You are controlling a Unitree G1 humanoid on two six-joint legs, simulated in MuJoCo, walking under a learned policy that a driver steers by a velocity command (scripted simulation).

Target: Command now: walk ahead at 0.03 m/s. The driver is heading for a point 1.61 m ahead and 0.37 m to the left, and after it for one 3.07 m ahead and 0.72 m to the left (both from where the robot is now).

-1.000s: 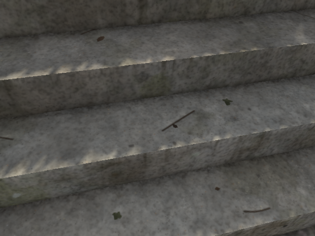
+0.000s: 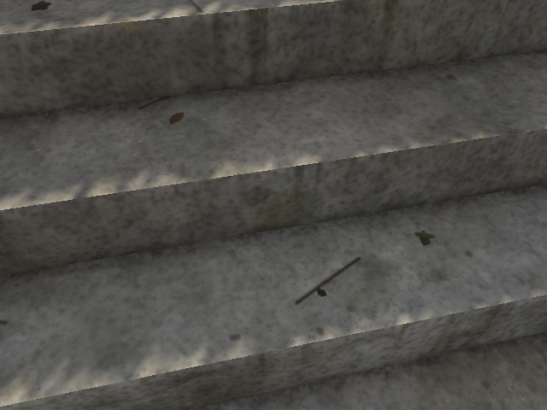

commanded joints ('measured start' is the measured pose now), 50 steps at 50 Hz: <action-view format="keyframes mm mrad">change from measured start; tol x2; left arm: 1 68 55 7 -16 -1 -3 5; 50 96 51 16 -28 1 8 13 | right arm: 1 82 -73 -10 -11 0 -4 -4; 50 125 -60 -18 -51 -1 -9 -9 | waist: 1 1 6 48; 50 2 10 62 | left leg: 1 -59 128 -114 -76 111 17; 18 -45 127 -113 -82 156 28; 50 -49 122 -117 -97 155 37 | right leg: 1 3 -144 137 -63 60 5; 15 -6 -152 136 -52 74 10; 50 -27 -157 128 -44 32 23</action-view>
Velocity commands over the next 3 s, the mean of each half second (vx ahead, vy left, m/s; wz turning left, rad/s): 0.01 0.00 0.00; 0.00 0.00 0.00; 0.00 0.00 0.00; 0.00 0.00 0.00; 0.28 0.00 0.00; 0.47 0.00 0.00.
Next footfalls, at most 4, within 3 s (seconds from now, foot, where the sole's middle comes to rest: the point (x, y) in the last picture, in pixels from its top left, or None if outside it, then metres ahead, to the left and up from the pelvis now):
2.80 left None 0.31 0.17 -0.60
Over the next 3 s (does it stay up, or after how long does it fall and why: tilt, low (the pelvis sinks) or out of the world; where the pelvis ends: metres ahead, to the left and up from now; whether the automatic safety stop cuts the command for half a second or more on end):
stays up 0.25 0.09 0.13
